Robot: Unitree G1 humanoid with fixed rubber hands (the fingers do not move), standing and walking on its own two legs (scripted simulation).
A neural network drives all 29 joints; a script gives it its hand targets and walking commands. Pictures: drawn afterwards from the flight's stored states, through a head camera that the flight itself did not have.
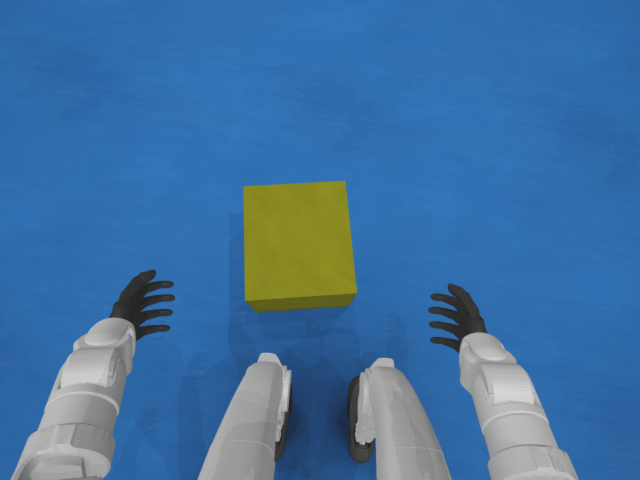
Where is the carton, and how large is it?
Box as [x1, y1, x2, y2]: [243, 181, 356, 312]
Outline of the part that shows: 344,181 243,186 245,301 256,312 344,306 350,303 356,293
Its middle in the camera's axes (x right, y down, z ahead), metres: -0.06 +0.02 +1.04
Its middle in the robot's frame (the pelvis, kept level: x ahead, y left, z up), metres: +0.53 +0.07 -0.58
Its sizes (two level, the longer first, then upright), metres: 0.295 0.263 0.204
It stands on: the floor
